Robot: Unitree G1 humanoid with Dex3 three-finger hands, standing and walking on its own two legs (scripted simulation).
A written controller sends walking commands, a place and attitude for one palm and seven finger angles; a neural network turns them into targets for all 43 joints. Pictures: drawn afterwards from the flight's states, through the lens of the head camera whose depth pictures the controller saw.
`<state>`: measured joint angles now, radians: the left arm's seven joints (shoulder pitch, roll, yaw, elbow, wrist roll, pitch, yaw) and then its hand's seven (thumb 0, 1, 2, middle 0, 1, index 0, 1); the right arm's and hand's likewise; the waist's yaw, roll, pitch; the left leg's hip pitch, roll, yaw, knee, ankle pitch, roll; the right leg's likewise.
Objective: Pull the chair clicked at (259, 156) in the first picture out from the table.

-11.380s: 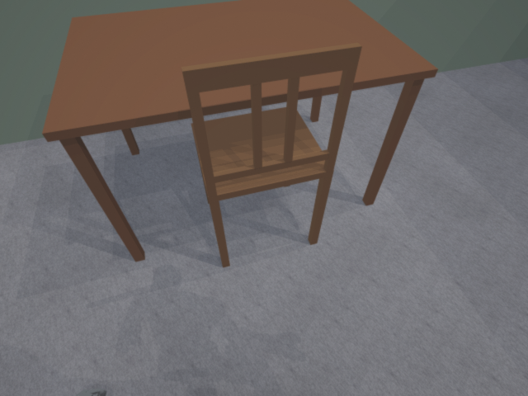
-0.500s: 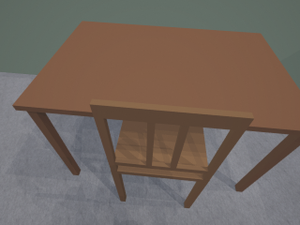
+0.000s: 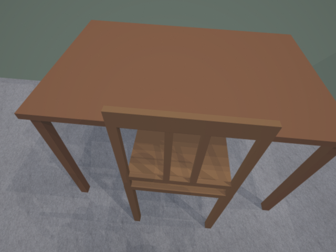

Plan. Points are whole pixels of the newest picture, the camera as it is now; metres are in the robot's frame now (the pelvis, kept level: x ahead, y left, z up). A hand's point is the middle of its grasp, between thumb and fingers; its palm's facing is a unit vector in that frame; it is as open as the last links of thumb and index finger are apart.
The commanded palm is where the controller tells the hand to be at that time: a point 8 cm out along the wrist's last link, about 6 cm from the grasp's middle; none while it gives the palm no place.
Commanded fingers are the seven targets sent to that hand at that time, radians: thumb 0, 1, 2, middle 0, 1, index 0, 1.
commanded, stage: look again from close up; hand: left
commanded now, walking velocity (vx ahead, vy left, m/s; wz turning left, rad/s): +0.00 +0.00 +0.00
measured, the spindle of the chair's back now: (167, 157) +0.40 +0.03 -0.08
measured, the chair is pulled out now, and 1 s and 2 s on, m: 0.00 0.00 0.00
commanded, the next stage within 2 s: raise the hand toward the chair's back in 0.58 s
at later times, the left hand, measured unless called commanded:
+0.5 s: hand out of the picture -0.01 +0.17 -0.18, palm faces +0.02 -0.98 -0.19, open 7.4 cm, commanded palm none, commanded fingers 0.00 0.90 0.90 -0.20 -0.30 -0.20 -0.30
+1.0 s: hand (111, 231) +0.17 +0.14 -0.03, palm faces -0.07 -1.00 -0.01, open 8.4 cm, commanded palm +0.11 +0.22 -0.07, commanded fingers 0.00 0.50 0.73 -0.16 -0.24 -0.16 -0.24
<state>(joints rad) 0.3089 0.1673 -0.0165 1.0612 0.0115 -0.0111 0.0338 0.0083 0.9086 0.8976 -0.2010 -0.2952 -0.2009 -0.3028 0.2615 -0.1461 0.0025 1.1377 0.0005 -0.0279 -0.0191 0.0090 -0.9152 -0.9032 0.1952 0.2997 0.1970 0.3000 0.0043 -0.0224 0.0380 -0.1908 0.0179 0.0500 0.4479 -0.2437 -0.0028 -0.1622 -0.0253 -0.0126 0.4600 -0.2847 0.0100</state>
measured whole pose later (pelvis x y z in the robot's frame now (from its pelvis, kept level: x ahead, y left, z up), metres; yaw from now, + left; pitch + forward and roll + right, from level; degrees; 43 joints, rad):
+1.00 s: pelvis -0.04 -0.01 -0.06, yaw +1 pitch +10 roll +1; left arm 0.37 0.15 0.08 0.18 -0.20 -0.55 -0.28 0.01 0.74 0.82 -0.18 -0.27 -0.18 -0.27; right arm 0.16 -0.26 -0.07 0.60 0.02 -0.30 0.01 0.02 -0.91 -0.90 0.20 0.30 0.20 0.30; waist -0.03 -0.01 -0.16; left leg -0.74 0.03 0.02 0.98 -0.42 -0.02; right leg -0.71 -0.03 -0.03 1.02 -0.49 0.00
